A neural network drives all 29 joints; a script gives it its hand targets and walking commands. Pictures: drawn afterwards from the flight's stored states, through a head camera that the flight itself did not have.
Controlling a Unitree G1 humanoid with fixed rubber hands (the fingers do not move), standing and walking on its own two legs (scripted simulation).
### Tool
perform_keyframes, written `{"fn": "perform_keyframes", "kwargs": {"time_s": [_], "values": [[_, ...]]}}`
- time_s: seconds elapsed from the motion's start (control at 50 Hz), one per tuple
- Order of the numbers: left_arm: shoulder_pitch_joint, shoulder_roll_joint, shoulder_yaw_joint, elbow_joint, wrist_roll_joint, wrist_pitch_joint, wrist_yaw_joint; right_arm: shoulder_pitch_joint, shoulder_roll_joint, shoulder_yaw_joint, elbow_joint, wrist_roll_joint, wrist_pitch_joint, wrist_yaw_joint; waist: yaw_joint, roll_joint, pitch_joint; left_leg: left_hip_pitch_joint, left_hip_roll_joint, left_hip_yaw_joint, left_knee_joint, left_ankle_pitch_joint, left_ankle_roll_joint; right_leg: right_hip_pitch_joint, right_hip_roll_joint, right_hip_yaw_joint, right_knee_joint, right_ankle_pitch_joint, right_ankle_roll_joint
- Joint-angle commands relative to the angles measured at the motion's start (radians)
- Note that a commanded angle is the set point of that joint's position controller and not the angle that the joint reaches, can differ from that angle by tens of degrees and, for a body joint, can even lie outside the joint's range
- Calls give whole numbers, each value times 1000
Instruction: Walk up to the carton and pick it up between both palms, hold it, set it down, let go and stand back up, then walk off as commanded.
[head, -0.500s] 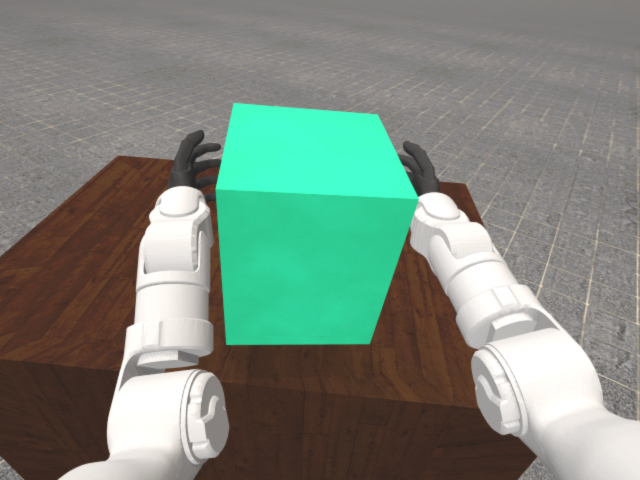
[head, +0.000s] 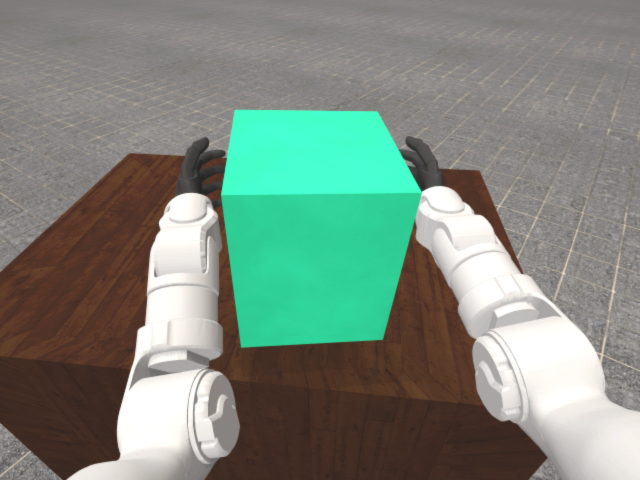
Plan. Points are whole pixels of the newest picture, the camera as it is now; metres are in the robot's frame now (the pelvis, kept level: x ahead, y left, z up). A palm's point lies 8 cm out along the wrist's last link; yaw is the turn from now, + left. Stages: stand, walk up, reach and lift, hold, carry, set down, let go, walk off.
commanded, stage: set down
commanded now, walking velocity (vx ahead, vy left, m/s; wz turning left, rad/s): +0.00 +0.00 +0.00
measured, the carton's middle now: (310, 227) +0.42 +0.03 +0.15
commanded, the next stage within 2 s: none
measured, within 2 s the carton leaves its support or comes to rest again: rests again in 1.94 s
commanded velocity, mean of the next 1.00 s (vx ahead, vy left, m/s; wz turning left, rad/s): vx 0.00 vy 0.00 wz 0.00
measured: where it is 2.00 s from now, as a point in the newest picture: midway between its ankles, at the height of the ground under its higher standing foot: outside the picture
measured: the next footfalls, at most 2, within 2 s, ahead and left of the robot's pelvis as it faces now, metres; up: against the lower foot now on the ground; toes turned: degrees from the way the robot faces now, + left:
none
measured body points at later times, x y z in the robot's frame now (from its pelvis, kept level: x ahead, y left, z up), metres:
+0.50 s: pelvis -0.01 -0.01 +0.00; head -0.05 +0.00 +0.45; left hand +0.39 +0.16 +0.19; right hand +0.43 -0.13 +0.17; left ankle +0.01 +0.16 -0.75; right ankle -0.04 -0.07 -0.75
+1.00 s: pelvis +0.00 -0.02 +0.00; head +0.00 -0.02 +0.45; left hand +0.40 +0.16 +0.14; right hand +0.45 -0.14 +0.13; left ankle +0.01 +0.16 -0.75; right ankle -0.04 -0.07 -0.75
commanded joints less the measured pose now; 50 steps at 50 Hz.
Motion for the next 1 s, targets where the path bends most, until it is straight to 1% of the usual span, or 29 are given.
{"fn": "perform_keyframes", "kwargs": {"time_s": [0.0, 0.02, 0.04, 0.06, 0.14, 0.16, 0.18, 0.3, 0.32, 0.34, 0.38, 0.4, 0.48, 0.54, 0.62, 0.64, 0.72, 0.74, 0.76, 0.78, 0.8, 0.82, 0.84, 0.86, 0.88, 0.9, 0.94, 0.96, 0.98], "values": [[-802, -625, -430, -149, -140, -90, -123, -972, 628, 221, -433, 61, -131, 104, -4, 40, -508, 184, -77, 116, 44, 477, -8, 133, -12, -29, 33, 653, 126], [-807, -621, -435, -157, -145, -95, -114, -1011, 628, 243, -485, 76, -139, 104, 13, 42, -540, 183, -73, 110, 52, 490, -6, 136, -10, -28, 37, 667, 118], [-816, -630, -465, -174, -156, -100, -109, -985, 609, 224, -471, 63, -137, 103, -11, 57, -530, 168, -75, 105, 54, 480, -6, 120, -18, -26, 39, 662, 127], [-788, -638, -451, -159, -150, -100, -110, -994, 626, 239, -487, 63, -138, 103, 7, 38, -541, 189, -71, 108, 50, 498, -6, 123, -12, -29, 34, 661, 123], [-797, -609, -388, -84, -117, -102, -106, -976, 593, 158, -393, 11, -136, 127, 10, 31, -438, 137, -66, 118, 16, 347, 13, 65, -17, -31, 20, 486, 126], [-803, -597, -369, -69, -101, -110, -104, -948, 588, 126, -342, -18, -139, 137, 15, 57, -423, 142, -64, 131, 1, 329, 5, 53, -17, -40, 12, 437, 122], [-821, -641, -393, -90, -116, -119, -100, -974, 573, 121, -369, -22, -155, 147, 12, 92, -475, 177, -58, 126, 14, 358, -1, 47, -19, -49, 14, 447, 114], [-777, -625, -361, -73, -107, -158, -75, -959, 568, 113, -327, -40, -199, 168, 32, 41, -519, 172, -52, 129, 38, 457, -7, 70, -16, -52, 36, 592, 110], [-788, -614, -354, -52, -94, -164, -75, -951, 579, 99, -303, -54, -200, 168, 42, 32, -531, 161, -44, 126, 29, 436, -1, 84, -17, -44, 30, 591, 110], [-788, -592, -331, -22, -75, -165, -78, -912, 542, 57, -232, -82, -194, 178, 24, 30, -454, 139, -52, 136, 6, 379, 5, 62, -24, -49, 19, 521, 121], [-789, -597, -305, 1, -61, -177, -71, -934, 530, 25, -221, -104, -214, 197, 44, 47, -456, 151, -48, 150, -7, 324, 10, 27, -27, -52, 7, 440, 112], [-793, -594, -289, -10, -65, -186, -75, -926, 549, 26, -209, -112, -219, 201, 71, 33, -481, 135, -49, 164, -5, 337, 11, 61, -33, -50, 20, 466, 111], [-757, -601, -285, 12, -52, -202, -60, -928, 521, 11, -206, -126, -254, 213, 51, 49, -486, 150, -43, 162, 6, 388, 0, 58, -32, -58, 26, 541, 106], [-766, -583, -266, 16, -38, -223, -55, -915, 521, 5, -195, -152, -271, 221, 76, 16, -518, 121, -38, 167, 1, 383, 8, 89, -39, -48, 37, 577, 111], [-763, -586, -261, 26, -35, -256, -49, -906, 517, -27, -173, -183, -299, 236, 70, -6, -552, 106, -38, 184, -5, 362, 10, 87, -42, -57, 42, 575, 118], [-776, -599, -265, 3, -43, -267, -42, -910, 515, -6, -185, -179, -304, 239, 89, -2, -557, 105, -33, 173, 1, 383, 12, 82, -49, -59, 51, 612, 122], [-744, -575, -255, 37, -28, -282, -38, -873, 487, -37, -155, -216, -328, 246, 77, -14, -532, 90, -32, 173, 6, 393, 13, 78, -50, -58, 50, 645, 120], [-731, -575, -239, 30, -19, -280, -36, -870, 495, -6, -170, -201, -328, 250, 114, -8, -529, 76, -30, 186, -3, 391, 18, 101, -59, -44, 58, 673, 124], [-758, -599, -275, 12, -35, -290, -32, -882, 490, -35, -162, -215, -344, 256, 83, 4, -572, 97, -26, 183, 5, 416, 8, 80, -55, -65, 60, 666, 121], [-729, -588, -253, 49, -21, -292, -30, -899, 473, -43, -166, -216, -348, 260, 108, 14, -575, 95, -24, 189, 6, 406, 9, 66, -56, -58, 57, 648, 118], [-741, -593, -257, 31, -17, -301, -20, -880, 485, -40, -157, -219, -354, 263, 104, 4, -585, 82, -24, 184, 1, 386, 10, 59, -52, -56, 55, 633, 121], [-705, -572, -233, 34, -18, -299, -20, -860, 474, -25, -164, -215, -351, 260, 134, -27, -580, 55, -28, 200, 4, 396, 19, 96, -61, -38, 68, 686, 123], [-740, -567, -240, 39, -19, -310, -16, -885, 482, -40, -148, -225, -356, 266, 113, -41, -606, 30, -27, 187, -4, 360, 18, 98, -56, -36, 67, 687, 122], [-731, -565, -227, 25, -15, -316, -17, -859, 486, -20, -156, -220, -358, 269, 142, -29, -605, 16, -28, 199, 0, 370, 20, 124, -65, -40, 81, 703, 128], [-715, -558, -228, 32, -6, -319, -17, -840, 481, -26, -150, -222, -364, 271, 123, -37, -585, 6, -25, 188, -8, 387, 21, 125, -72, -46, 81, 733, 133], [-720, -565, -222, 26, -10, -319, -14, -860, 460, -22, -153, -236, -366, 274, 142, -27, -599, 25, -24, 206, -4, 392, 21, 110, -70, -46, 81, 720, 127], [-691, -576, -223, 42, -12, -323, -17, -859, 457, -37, -156, -245, -383, 269, 138, -38, -612, 23, -22, 201, 4, 398, 19, 98, -65, -49, 79, 733, 123], [-698, -574, -241, 21, -15, -327, -13, -844, 445, -53, -143, -253, -386, 270, 107, -55, -638, 38, -20, 193, 9, 413, 15, 83, -66, -52, 82, 771, 127], [-703, -562, -241, 23, -14, -335, -12, -833, 447, -53, -124, -242, -389, 275, 124, -40, -638, 31, -18, 198, 12, 423, 14, 90, -69, -40, 86, 779, 129]]}}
